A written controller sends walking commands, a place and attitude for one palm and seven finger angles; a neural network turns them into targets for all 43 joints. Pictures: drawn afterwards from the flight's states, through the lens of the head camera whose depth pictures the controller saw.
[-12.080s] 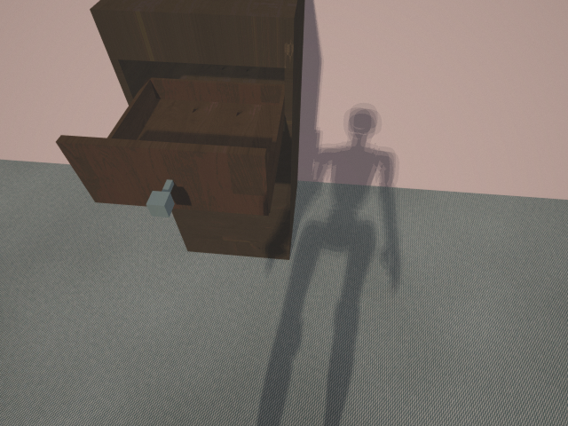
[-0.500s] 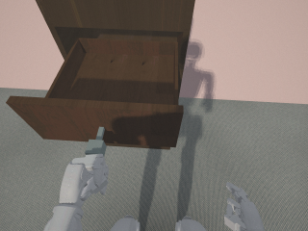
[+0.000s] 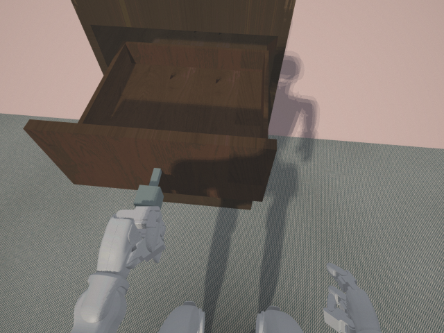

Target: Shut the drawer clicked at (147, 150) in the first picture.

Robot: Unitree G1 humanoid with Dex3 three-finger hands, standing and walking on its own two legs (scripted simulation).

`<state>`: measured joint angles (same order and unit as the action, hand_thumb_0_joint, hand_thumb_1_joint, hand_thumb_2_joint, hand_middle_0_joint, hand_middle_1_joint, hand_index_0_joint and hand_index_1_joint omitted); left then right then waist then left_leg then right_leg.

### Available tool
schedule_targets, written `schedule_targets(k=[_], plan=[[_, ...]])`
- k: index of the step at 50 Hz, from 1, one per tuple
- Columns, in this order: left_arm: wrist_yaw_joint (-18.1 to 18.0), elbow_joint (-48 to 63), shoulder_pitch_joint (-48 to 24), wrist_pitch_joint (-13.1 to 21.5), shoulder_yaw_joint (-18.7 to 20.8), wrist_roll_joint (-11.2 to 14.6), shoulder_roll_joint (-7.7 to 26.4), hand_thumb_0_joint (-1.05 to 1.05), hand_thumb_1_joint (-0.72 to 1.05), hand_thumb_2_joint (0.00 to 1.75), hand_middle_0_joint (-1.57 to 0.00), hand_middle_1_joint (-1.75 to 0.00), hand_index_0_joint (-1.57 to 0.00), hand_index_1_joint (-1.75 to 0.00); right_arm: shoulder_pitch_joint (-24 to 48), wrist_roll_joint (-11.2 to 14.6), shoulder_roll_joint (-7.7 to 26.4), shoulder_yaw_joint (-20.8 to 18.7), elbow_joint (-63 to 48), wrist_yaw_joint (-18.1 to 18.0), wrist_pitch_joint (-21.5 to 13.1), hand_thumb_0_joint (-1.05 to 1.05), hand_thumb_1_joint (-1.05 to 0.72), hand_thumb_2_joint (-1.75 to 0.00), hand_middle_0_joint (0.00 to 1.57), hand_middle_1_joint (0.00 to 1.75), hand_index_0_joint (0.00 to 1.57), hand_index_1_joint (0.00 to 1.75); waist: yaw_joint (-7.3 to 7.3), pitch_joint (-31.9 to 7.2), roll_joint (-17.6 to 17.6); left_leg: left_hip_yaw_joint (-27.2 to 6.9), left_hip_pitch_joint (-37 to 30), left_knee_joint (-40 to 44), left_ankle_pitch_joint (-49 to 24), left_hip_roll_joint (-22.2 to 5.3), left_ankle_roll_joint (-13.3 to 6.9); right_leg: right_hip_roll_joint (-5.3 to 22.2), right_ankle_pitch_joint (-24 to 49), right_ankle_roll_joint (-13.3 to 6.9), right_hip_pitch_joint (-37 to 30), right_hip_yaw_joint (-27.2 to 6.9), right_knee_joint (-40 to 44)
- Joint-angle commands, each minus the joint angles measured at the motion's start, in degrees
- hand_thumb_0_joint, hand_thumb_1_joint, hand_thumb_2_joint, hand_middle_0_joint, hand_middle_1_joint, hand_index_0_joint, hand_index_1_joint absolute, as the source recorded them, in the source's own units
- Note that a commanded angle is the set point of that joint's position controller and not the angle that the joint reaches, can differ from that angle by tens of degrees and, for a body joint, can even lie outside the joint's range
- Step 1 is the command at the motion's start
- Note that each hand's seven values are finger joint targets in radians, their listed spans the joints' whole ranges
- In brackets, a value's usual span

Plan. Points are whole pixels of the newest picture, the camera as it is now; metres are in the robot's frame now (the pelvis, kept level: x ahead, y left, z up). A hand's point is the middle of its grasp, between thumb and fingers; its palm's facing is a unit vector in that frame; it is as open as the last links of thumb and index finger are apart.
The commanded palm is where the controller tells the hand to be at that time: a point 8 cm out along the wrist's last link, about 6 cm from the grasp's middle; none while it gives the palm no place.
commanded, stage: push the drawer shut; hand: left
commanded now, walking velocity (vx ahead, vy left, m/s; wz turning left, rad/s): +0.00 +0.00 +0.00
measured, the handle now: (152, 189) +0.34 +0.14 +0.07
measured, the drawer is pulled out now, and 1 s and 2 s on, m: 0.29 0.17 0.05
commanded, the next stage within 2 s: none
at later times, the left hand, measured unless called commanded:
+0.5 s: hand (173, 203) +0.32 +0.10 +0.05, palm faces -0.09 -0.99 -0.05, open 3.0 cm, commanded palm +0.33 +0.15 +0.07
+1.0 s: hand (178, 172) +0.38 +0.10 +0.05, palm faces -0.06 -1.00 -0.06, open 2.9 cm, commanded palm +0.39 +0.15 +0.07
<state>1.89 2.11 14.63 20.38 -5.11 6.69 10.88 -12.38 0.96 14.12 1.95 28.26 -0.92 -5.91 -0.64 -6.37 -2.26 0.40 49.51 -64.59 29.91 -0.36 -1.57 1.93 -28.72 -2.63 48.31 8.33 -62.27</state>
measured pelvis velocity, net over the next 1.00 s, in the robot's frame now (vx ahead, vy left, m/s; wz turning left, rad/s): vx -0.01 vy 0.00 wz -0.02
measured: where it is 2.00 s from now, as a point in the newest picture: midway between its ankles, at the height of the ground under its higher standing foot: outside the picture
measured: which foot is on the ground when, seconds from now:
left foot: down 0.00-1.00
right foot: down 0.00-1.00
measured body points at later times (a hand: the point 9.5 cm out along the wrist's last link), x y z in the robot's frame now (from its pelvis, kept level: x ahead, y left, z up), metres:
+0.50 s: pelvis -0.02 +0.00 +0.01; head +0.06 +0.00 +0.45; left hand +0.32 +0.16 +0.06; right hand +0.13 -0.24 -0.09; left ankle +0.02 +0.10 -0.66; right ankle +0.02 -0.10 -0.66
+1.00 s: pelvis -0.01 +0.00 +0.01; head +0.08 +0.00 +0.45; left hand +0.38 +0.16 +0.06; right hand +0.10 -0.25 -0.10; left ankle +0.02 +0.10 -0.66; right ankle +0.02 -0.10 -0.66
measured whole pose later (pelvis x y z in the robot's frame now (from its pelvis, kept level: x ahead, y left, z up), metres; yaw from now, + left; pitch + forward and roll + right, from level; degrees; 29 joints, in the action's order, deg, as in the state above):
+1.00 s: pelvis -0.01 +0.00 +0.01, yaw -1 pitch +15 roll -1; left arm -0.6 -36.2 -22.6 23.8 1.5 7.1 11.0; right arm -13.4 1.1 14.3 1.7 36.3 -0.6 -3.1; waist -3.8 -4.9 -1.1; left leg 1.8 48.8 -59.6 26.2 -0.3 -1.7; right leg 1.7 -25.1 -2.6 48.6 6.9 -58.3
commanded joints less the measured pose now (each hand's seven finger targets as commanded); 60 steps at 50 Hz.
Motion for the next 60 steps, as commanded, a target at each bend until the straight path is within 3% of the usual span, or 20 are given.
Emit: schedule_targets(k=[1,9,14,20,21,25,30,31,32,36,40,42,44,46,49,51,52,53,58,60], plan=[[-1.01,10.13,-21.25,2.31,1.72,1.07,1.36,0.00,0.90,0.90,-1.40,-1.60,-1.40,-1.60,1.28,0.72,7.38,-2.71,-7.13,-1.02,-3.22,0.00,-0.90,-0.90,0.20,0.30,0.20,0.30,-5.15,-13.51,2.02,-3.58,-8.35,10.73,-6.88,0.09,-0.09,-1.29,4.34,1.40,-6.81,-6.61,12.12],[-1.72,4.68,-30.11,1.24,2.27,1.38,1.22,0.00,0.90,0.90,-1.40,-1.60,-1.40,-1.60,1.80,0.84,7.36,-2.42,-5.42,-0.97,-3.16,0.00,-0.90,-0.90,0.20,0.30,0.20,0.30,-4.26,-15.77,0.64,-3.89,-10.35,13.00,-6.15,0.42,0.21,-1.10,4.06,1.23,-8.32,-6.40,12.74],[-2.60,-0.61,-36.67,1.38,2.81,1.08,1.76,0.00,0.90,0.90,-1.40,-1.60,-1.40,-1.60,1.73,0.86,7.63,-2.30,-4.37,-0.83,-2.66,0.00,-0.90,-0.90,0.20,0.30,0.20,0.30,-4.90,-14.01,1.88,-3.81,-9.58,13.81,-3.35,0.45,0.11,-1.04,1.97,1.37,-7.56,-6.82,13.68],[-3.47,-4.55,-42.59,2.61,3.63,0.61,1.94,0.00,0.90,0.90,-1.40,-1.60,-1.40,-1.60,1.12,0.70,7.81,-2.57,-3.31,-0.42,-2.22,0.00,-0.90,-0.90,0.20,0.30,0.20,0.30,-4.52,-16.49,0.20,-3.73,-11.15,14.32,-5.21,0.50,0.27,-0.97,3.98,1.12,-8.35,-6.86,13.26],[-3.58,-6.36,-42.40,2.46,3.75,0.47,2.09,0.00,0.90,0.90,-1.40,-1.60,-1.40,-1.60,0.75,0.58,8.05,-2.64,-3.19,-0.39,-2.03,0.00,-0.90,-0.90,0.20,0.30,0.20,0.30,-4.85,-16.17,2.04,-3.67,-10.54,14.31,-5.91,0.39,0.06,-1.07,4.56,1.27,-8.76,-6.80,13.41],[-3.72,-8.25,-44.73,3.35,5.09,0.87,2.43,0.00,0.90,0.90,-1.40,-1.60,-1.40,-1.60,0.50,0.61,8.01,-2.95,-2.49,-0.15,-1.55,0.00,-0.90,-0.90,0.20,0.30,0.20,0.30,-4.63,-17.51,1.21,-3.18,-11.60,14.32,-7.21,0.34,0.27,-0.98,5.82,1.32,-9.49,-7.10,13.77],[-3.73,-10.92,-49.99,4.61,4.68,0.77,1.85,0.00,0.90,0.90,-1.40,-1.60,-1.40,-1.60,-0.14,0.54,8.11,-3.08,-1.55,-0.02,-1.15,0.00,-0.90,-0.90,0.20,0.30,0.20,0.30,-5.38,-17.50,1.19,-3.28,-12.31,14.47,-7.48,0.22,0.25,-1.06,6.52,1.36,-8.79,-6.99,13.68],[-3.97,-12.45,-50.43,4.77,5.96,0.62,3.33,0.00,0.90,0.90,-1.40,-1.60,-1.40,-1.60,-0.43,0.58,8.36,-3.13,-1.23,-0.12,-0.99,0.00,-0.90,-0.90,0.20,0.30,0.20,0.30,-5.48,-16.82,2.02,-3.34,-11.72,14.52,-7.49,0.14,0.19,-1.17,6.50,1.33,-8.68,-6.95,13.60],[-3.85,-13.01,-51.22,5.00,5.11,0.80,1.96,0.00,0.90,0.90,-1.40,-1.60,-1.40,-1.60,-0.48,0.52,8.15,-3.06,-1.13,-0.07,-0.92,0.00,-0.90,-0.90,0.20,0.30,0.20,0.30,-5.58,-17.07,1.71,-3.22,-11.96,14.53,-7.59,0.26,0.13,-1.17,6.74,1.40,-8.77,-7.00,13.68],[-3.76,-16.44,-53.88,5.76,8.68,0.88,5.70,0.00,0.90,0.90,-1.40,-1.60,-1.40,-1.60,-1.27,0.55,8.45,-3.15,-0.30,-0.32,-0.49,0.00,-0.90,-0.90,0.20,0.30,0.20,0.30,-5.38,-17.53,2.76,-2.60,-10.44,14.47,-8.11,0.34,0.08,-1.22,7.28,1.44,-10.87,-7.78,14.14],[-3.28,-18.43,-58.06,6.41,6.71,1.14,2.90,0.00,0.90,0.90,-1.40,-1.60,-1.40,-1.60,-1.71,0.58,8.13,-3.26,0.58,-0.17,-0.18,0.00,-0.90,-0.90,0.20,0.30,0.20,0.30,-6.23,-18.55,0.52,-2.71,-12.42,14.16,-9.26,0.22,0.27,-1.29,8.82,1.43,-9.32,-7.47,13.66],[-3.48,-21.23,-59.61,6.48,8.52,1.18,4.46,0.00,0.90,0.90,-1.40,-1.60,-1.40,-1.60,-2.49,0.50,8.40,-3.24,1.15,-0.25,0.06,0.00,-0.90,-0.90,0.20,0.30,0.20,0.30,-6.34,-18.33,1.82,-2.78,-11.60,14.19,-9.00,0.23,0.19,-1.47,8.67,1.49,-9.49,-7.53,13.68],[-3.34,-22.30,-62.67,6.88,7.35,1.10,3.51,0.00,0.90,0.90,-1.40,-1.60,-1.40,-1.60,-2.82,0.59,8.31,-3.25,1.49,-0.25,0.21,0.00,-0.90,-0.90,0.20,0.30,0.20,0.30,-7.12,-18.39,1.82,-2.74,-11.69,14.10,-8.72,0.25,0.13,-1.45,8.65,1.56,-9.01,-7.58,13.81],[-3.42,-24.81,-63.82,7.02,9.83,1.05,6.15,0.00,0.90,0.90,-1.40,-1.60,-1.40,-1.60,-3.44,0.49,8.63,-3.30,1.96,-0.37,0.41,0.00,-0.90,-0.90,0.20,0.30,0.20,0.30,-6.94,-18.36,2.38,-2.50,-10.56,13.95,-8.64,0.30,0.02,-1.60,8.59,1.59,-9.67,-8.00,13.98],[-3.17,-25.37,-67.04,7.90,9.67,0.97,5.46,0.00,0.90,0.90,-1.40,-1.60,-1.40,-1.60,-4.17,0.36,8.41,-3.51,2.43,-0.22,0.56,0.00,-0.90,-0.90,0.20,0.30,0.20,0.30,-7.24,-21.67,1.11,-2.40,-12.13,13.65,-10.97,0.33,0.15,-1.53,11.16,1.61,-10.36,-7.96,13.39],[-3.29,-27.78,-67.22,8.04,11.65,0.75,7.33,0.00,0.90,0.90,-1.40,-1.60,-1.40,-1.60,-5.10,0.20,8.70,-3.62,2.71,-0.08,0.79,0.00,-0.90,-0.90,0.20,0.30,0.20,0.30,-6.89,-22.02,1.69,-2.39,-11.66,13.48,-12.29,0.32,0.14,-1.68,12.46,1.57,-11.06,-7.99,13.15],[-3.06,-27.55,-68.08,8.35,10.64,0.73,5.83,0.00,0.90,0.90,-1.40,-1.60,-1.40,-1.60,-5.16,0.16,8.40,-3.68,2.73,0.10,0.84,0.00,-0.90,-0.90,0.20,0.30,0.20,0.30,-7.03,-22.86,0.12,-2.14,-12.53,13.36,-13.40,0.40,0.20,-1.69,13.79,1.58,-11.00,-8.01,12.96],[-3.12,-28.73,-68.33,8.41,11.17,0.77,5.98,0.00,0.90,0.90,-1.40,-1.60,-1.40,-1.60,-5.47,0.06,8.42,-3.82,2.90,0.23,0.98,0.00,-0.90,-0.90,0.20,0.30,0.20,0.30,-6.91,-23.12,1.13,-2.18,-12.14,13.27,-13.41,0.40,0.24,-1.71,13.86,1.60,-11.28,-7.98,12.97],[-3.03,-33.65,-72.28,9.52,13.62,0.27,8.68,0.00,0.90,0.90,-1.40,-1.60,-1.40,-1.60,-6.51,-0.04,8.61,-3.86,3.54,0.34,1.56,0.00,-0.90,-0.90,0.20,0.30,0.20,0.30,-7.58,-20.87,2.99,-1.39,-8.67,13.12,-10.64,0.57,-0.08,-1.79,11.70,1.84,-11.74,-9.13,14.08],[-3.03,-33.82,-74.36,10.32,13.94,-0.02,8.99,0.00,0.90,0.90,-1.40,-1.60,-1.40,-1.60,-7.05,-0.20,8.47,-3.83,3.65,0.49,1.68,0.00,-0.90,-0.90,0.20,0.30,0.20,0.30,-7.36,-21.89,0.66,-1.29,-9.26,13.24,-11.26,0.71,0.03,-1.80,12.57,1.67,-11.96,-9.10,13.73]])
